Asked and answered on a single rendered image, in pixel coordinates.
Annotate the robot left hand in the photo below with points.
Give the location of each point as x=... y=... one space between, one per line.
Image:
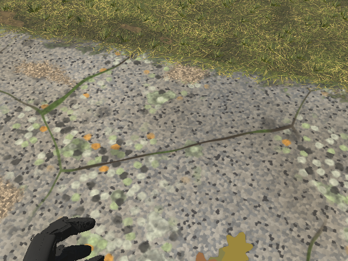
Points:
x=43 y=246

